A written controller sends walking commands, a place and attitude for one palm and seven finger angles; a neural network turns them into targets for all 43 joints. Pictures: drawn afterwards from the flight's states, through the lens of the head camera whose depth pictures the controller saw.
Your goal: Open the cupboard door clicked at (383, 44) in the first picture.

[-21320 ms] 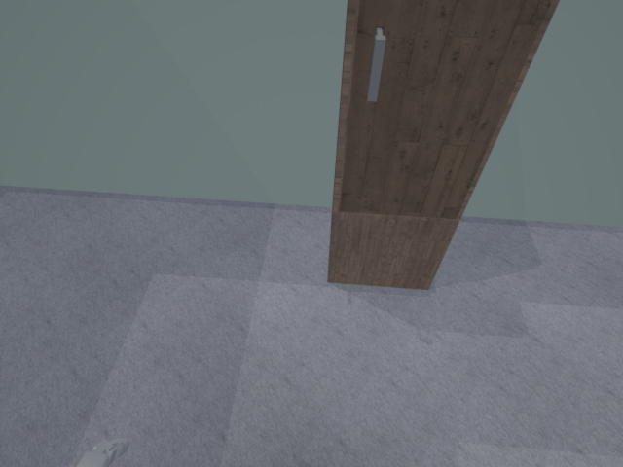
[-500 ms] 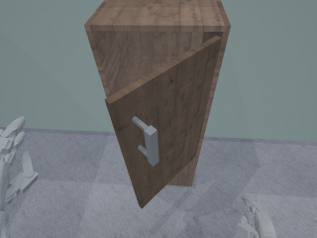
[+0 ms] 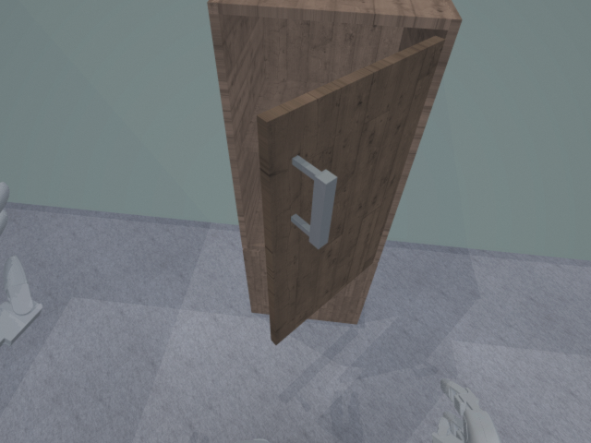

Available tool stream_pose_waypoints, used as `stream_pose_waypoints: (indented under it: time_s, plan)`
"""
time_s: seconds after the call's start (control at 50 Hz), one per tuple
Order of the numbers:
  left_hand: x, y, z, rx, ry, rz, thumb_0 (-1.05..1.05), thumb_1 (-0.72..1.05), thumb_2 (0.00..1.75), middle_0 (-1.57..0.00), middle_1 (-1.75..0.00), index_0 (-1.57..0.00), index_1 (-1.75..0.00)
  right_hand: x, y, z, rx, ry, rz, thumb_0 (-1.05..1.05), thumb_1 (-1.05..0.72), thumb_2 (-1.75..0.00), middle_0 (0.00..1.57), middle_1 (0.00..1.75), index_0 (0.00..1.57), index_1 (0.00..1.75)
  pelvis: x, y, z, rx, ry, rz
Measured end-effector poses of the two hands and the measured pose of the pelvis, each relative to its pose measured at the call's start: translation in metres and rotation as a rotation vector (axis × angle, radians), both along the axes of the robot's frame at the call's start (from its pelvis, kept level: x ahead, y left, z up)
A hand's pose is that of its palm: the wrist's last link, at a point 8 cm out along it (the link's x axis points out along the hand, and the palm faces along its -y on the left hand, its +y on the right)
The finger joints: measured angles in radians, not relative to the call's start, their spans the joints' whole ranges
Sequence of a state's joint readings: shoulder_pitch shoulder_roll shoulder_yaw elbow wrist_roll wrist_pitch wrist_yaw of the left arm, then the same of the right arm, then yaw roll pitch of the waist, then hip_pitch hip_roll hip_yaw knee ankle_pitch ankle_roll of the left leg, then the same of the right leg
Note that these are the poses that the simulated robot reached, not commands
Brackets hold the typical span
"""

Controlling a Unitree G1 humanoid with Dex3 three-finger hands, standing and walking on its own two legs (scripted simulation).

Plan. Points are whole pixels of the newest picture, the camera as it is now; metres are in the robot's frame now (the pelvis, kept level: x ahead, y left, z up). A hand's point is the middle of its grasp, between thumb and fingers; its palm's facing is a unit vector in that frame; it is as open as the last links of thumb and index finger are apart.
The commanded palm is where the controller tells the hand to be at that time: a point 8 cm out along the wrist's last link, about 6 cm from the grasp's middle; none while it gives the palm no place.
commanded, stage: step back with the hand held close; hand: left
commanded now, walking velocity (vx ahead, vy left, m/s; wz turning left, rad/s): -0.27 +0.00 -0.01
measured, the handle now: (310, 203) +0.39 +0.02 +0.13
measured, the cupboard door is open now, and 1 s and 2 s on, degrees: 49 49 49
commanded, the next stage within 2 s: stop stepping back and stand still in 0.36 s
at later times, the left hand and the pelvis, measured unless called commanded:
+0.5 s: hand out of the picture +0.11 +0.29 +0.19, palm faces +0.33 -0.85 -0.41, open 7.4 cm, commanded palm +0.05 +0.33 +0.19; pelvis -0.11 +0.04 +0.02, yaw -3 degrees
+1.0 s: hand out of the picture +0.03 +0.31 +0.17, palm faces +0.41 -0.85 -0.33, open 7.5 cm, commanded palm -0.06 +0.35 +0.19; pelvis -0.21 +0.06 +0.00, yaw -3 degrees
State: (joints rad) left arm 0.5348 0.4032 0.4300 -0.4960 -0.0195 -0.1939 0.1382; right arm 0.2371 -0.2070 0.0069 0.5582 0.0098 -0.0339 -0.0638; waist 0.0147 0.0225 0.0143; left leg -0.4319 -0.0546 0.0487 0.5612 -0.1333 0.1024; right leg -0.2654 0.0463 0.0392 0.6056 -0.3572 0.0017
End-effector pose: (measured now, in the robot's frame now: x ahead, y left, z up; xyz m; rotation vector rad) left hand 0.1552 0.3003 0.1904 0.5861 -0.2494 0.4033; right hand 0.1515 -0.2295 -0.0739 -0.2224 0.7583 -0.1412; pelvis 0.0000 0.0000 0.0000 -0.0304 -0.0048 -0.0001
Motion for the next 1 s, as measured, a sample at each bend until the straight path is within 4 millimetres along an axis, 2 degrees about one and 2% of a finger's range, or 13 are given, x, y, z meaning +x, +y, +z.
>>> stream_pose_waypoints:
  time_s: [0.1,0.18,0.26,0.38,0.46,0.6,0.7,0.76,0.8,0.86,0.92,0.96,1.0]
  plan:
    - [-0.021,-0.005,0.000,-0.035,-0.003,-0.018,0.01,0.89,0.90,-0.21,-0.30,-0.21,-0.31,-0.014,0.009,-0.001,0.020,0.015,0.034,0.01,-0.90,-0.90,0.20,0.30,0.21,0.30,-0.022,-0.001,0.004,-0.018,-0.003,0.012]
    - [-0.033,-0.006,-0.002,-0.052,-0.028,-0.063,0.01,0.88,0.90,-0.21,-0.30,-0.21,-0.31,-0.027,0.008,0.004,-0.004,0.017,0.025,0.01,-0.90,-0.90,0.20,0.30,0.21,0.30,-0.031,0.004,0.003,-0.023,-0.011,0.008]
    - [-0.038,0.009,-0.005,-0.061,-0.064,-0.087,0.01,0.88,0.90,-0.21,-0.30,-0.21,-0.31,-0.039,0.007,0.012,-0.063,0.010,-0.008,0.01,-0.90,-0.90,0.20,0.30,0.21,0.30,-0.040,0.016,0.000,-0.026,-0.002,0.012]
    - [-0.050,0.035,0.003,-0.034,-0.066,-0.096,0.01,0.88,0.90,-0.21,-0.30,-0.21,-0.31,-0.064,0.022,0.029,-0.090,-0.034,-0.012,0.01,-0.90,-0.90,0.20,0.30,0.21,0.30,-0.076,0.032,0.009,-0.040,0.004,-0.012]
    - [-0.072,0.032,0.014,-0.041,-0.075,-0.146,0.01,0.89,0.90,-0.21,-0.30,-0.21,-0.31,-0.090,0.036,0.036,-0.057,-0.047,-0.013,0.01,-0.90,-0.90,0.20,0.30,0.21,0.30,-0.098,0.038,0.016,-0.066,0.023,-0.045]
    - [-0.115,0.023,0.015,-0.063,-0.059,-0.186,0.01,0.89,0.90,-0.21,-0.30,-0.21,-0.31,-0.144,0.050,0.035,-0.020,-0.039,-0.015,0.01,-0.90,-0.90,0.20,0.30,0.21,0.30,-0.144,0.036,0.019,-0.056,0.050,-0.045]
    - [-0.164,0.017,0.015,0.018,-0.008,-0.170,0.01,0.89,0.90,-0.21,-0.30,-0.21,-0.31,-0.184,0.046,0.013,0.007,-0.039,0.005,0.01,-0.90,-0.90,0.20,0.30,0.21,0.30,-0.188,0.034,0.004,0.007,0.044,-0.063]
    - [-0.190,0.020,0.021,0.012,-0.020,-0.170,0.01,0.88,0.90,-0.21,-0.30,-0.21,-0.31,-0.215,0.040,0.001,0.006,0.034,-0.030,0.01,-0.90,-0.90,0.20,0.30,0.21,0.30,-0.191,0.039,0.005,-0.011,0.024,-0.061]
    - [-0.200,0.030,0.022,-0.008,-0.063,-0.131,0.01,0.88,0.90,-0.22,-0.30,-0.21,-0.31,-0.234,0.035,-0.001,-0.002,0.070,-0.068,0.01,-0.90,-0.90,0.20,0.30,0.21,0.30,-0.189,0.041,0.007,0.002,0.023,-0.074]
    - [-0.196,0.050,0.012,-0.067,-0.123,-0.043,0.01,0.88,0.90,-0.22,-0.30,-0.21,-0.31,-0.252,0.028,-0.002,-0.050,0.097,-0.095,0.01,-0.90,-0.90,0.20,0.30,0.21,0.30,-0.189,0.045,0.007,0.015,0.016,-0.064]
    - [-0.180,0.063,-0.007,-0.145,-0.141,0.007,0.01,0.88,0.90,-0.21,-0.30,-0.21,-0.31,-0.257,0.022,-0.006,-0.097,0.078,-0.108,0.01,-0.90,-0.90,0.20,0.30,0.21,0.30,-0.196,0.055,-0.002,0.026,-0.002,-0.040]
    - [-0.170,0.059,-0.013,-0.172,-0.112,-0.007,0.01,0.89,0.90,-0.21,-0.30,-0.20,-0.31,-0.258,0.024,-0.003,-0.089,0.043,-0.123,0.01,-0.90,-0.90,0.20,0.30,0.21,0.30,-0.205,0.058,-0.001,0.039,-0.027,-0.051]
    - [-0.165,0.046,-0.009,-0.153,-0.081,-0.074,0.01,0.89,0.90,-0.20,-0.30,-0.20,-0.30,-0.259,0.030,0.004,-0.063,-0.001,-0.126,0.01,-0.90,-0.90,0.20,0.30,0.20,0.30,-0.212,0.057,0.002,0.042,-0.041,-0.053]
